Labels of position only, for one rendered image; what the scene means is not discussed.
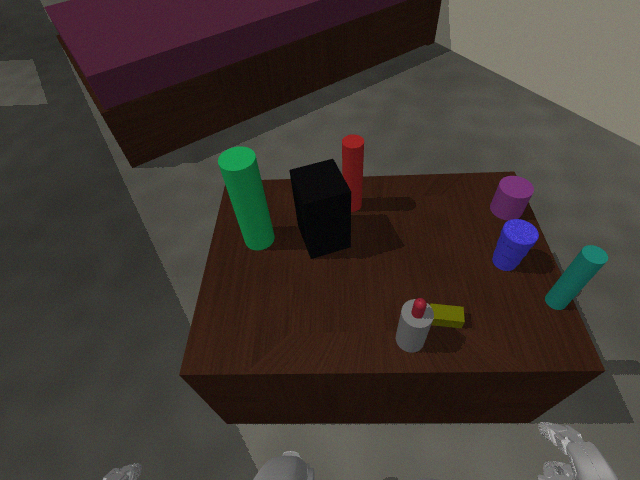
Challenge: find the left robot hand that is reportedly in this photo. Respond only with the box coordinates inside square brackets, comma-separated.
[103, 463, 142, 480]

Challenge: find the right robot hand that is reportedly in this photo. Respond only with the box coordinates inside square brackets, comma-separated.
[538, 422, 619, 480]

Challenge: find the bed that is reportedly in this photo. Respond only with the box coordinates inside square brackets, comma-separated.
[44, 0, 442, 168]

